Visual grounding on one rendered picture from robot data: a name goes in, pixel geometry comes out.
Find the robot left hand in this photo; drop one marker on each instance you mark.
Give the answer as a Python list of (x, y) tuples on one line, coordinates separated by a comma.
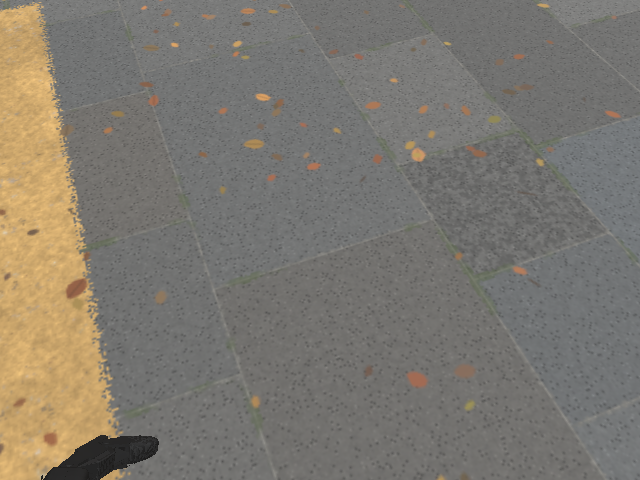
[(100, 456)]

